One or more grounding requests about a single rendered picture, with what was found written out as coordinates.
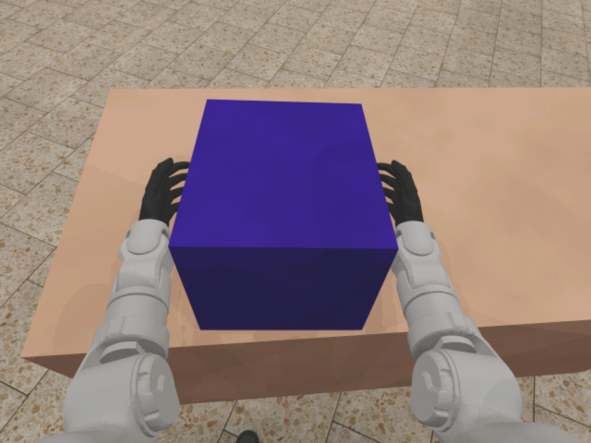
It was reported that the left robot hand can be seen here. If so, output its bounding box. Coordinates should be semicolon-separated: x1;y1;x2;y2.
139;158;190;228

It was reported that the carton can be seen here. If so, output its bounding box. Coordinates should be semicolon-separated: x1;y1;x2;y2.
168;99;399;330

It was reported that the right robot upper arm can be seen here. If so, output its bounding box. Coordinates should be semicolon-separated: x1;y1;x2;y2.
409;348;584;443

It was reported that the robot left forearm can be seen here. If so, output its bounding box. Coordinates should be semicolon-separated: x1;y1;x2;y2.
62;219;174;432

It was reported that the pedestal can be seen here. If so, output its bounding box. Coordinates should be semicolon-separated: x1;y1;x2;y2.
20;88;591;404

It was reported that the right robot hand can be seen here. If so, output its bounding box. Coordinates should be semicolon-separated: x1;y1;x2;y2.
377;160;424;228

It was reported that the left robot upper arm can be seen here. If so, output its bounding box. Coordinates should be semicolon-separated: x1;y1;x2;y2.
33;353;179;443

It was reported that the robot right forearm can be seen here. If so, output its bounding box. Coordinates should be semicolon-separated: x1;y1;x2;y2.
391;221;522;416

